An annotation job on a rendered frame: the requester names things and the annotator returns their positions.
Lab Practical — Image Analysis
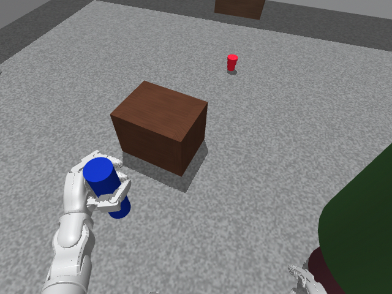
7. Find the potted plant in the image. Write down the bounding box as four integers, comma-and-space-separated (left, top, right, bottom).
308, 143, 392, 294

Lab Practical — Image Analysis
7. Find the left robot arm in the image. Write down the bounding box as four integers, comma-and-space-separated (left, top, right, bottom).
41, 212, 95, 294

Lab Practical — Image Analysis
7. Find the right robot hand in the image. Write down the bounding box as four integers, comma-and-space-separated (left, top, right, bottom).
288, 265, 327, 294

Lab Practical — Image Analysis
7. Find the left robot hand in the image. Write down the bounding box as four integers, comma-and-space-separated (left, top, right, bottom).
63, 150, 131, 217

